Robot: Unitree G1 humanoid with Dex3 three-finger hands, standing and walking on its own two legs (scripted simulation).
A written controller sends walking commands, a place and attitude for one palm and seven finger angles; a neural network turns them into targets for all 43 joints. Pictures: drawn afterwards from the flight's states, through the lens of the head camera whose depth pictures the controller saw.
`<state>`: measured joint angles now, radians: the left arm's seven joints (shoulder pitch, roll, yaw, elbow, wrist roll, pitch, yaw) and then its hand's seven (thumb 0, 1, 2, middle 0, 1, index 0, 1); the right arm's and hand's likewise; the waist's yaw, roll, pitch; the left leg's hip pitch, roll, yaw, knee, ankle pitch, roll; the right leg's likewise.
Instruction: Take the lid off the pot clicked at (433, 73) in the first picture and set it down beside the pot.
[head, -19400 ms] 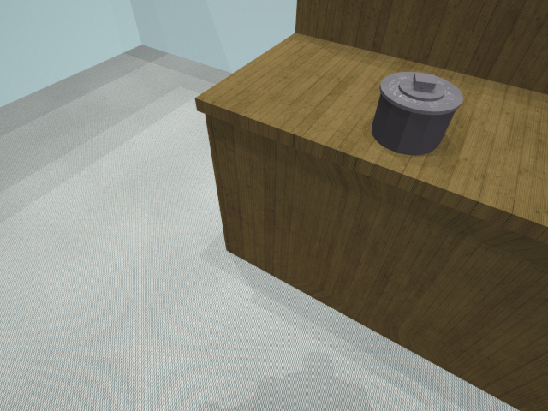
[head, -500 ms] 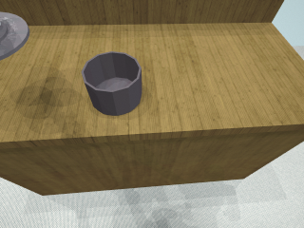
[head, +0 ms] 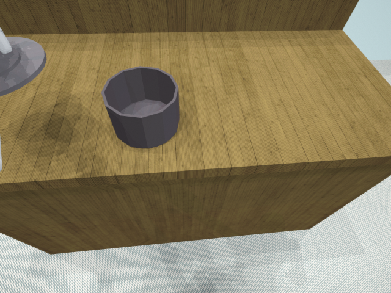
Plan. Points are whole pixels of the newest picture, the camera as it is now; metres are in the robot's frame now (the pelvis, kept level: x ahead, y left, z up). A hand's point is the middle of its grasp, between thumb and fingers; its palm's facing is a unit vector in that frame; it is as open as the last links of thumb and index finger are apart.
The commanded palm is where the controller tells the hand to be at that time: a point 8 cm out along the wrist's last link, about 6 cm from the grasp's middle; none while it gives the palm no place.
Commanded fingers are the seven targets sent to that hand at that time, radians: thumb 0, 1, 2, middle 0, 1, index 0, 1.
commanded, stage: lower the lid onto the table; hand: left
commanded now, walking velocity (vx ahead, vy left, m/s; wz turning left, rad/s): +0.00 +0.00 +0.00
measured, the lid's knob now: out of the picture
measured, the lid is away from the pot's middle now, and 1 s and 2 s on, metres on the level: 0.25 0.24 0.24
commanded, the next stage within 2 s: none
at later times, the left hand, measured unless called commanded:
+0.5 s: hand out of the picture +0.47 +0.31 +0.21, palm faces -0.34 -0.28 -0.90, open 6.0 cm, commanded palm +0.50 +0.31 +0.28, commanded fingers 0.00 0.73 0.91 -0.69 -1.12 -0.89 -1.16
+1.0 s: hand (9, 80) +0.48 +0.31 +0.17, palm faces -0.40 -0.28 -0.87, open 6.0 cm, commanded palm +0.52 +0.32 +0.24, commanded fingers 0.00 0.73 0.91 -0.69 -1.12 -0.89 -1.16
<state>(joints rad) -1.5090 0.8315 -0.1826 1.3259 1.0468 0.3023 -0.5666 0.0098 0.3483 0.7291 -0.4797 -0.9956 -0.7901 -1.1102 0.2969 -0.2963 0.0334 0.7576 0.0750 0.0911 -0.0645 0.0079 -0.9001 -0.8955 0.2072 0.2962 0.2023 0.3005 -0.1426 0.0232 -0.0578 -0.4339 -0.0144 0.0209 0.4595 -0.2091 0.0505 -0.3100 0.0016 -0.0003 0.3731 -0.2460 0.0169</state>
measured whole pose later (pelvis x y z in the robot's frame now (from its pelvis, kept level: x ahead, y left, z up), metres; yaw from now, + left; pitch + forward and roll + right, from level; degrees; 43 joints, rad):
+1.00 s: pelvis +0.00 +0.01 -0.01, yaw -1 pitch +13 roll -2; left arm -1.43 0.84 -0.14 1.39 1.03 0.18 -0.52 0.01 0.36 0.73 -0.47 -1.00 -0.79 -1.11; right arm 0.33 -0.29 0.03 0.77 0.08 0.09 -0.08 0.01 -0.90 -0.90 0.21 0.30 0.20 0.30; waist -0.18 0.01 -0.07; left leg -0.52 0.00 0.03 0.54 -0.25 0.06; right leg -0.39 0.01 0.01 0.44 -0.27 0.02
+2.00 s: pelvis -0.02 +0.01 -0.02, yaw -2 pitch +15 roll -4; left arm -1.34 0.85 -0.13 1.41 1.02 0.08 -0.49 0.01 0.36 0.73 -0.47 -0.99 -0.79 -1.11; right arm 0.36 -0.29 0.04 0.77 0.08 0.11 -0.11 0.01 -0.90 -0.90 0.21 0.30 0.20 0.30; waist -0.20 0.02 -0.07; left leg -0.66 0.01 0.03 0.68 -0.28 0.07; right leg -0.53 0.03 0.01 0.56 -0.30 0.03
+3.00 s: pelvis -0.03 +0.02 -0.04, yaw -2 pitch +18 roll -5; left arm -1.19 0.86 -0.03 1.24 1.07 -0.06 -0.38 -0.03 0.42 0.71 -0.43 -1.01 -0.76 -1.13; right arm 0.38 -0.26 0.03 0.69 0.07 0.22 -0.09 0.01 -0.90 -0.90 0.21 0.30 0.20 0.30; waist -0.20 0.03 -0.09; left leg -0.81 0.02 0.02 0.82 -0.33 0.08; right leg -0.67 0.04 0.00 0.69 -0.34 0.03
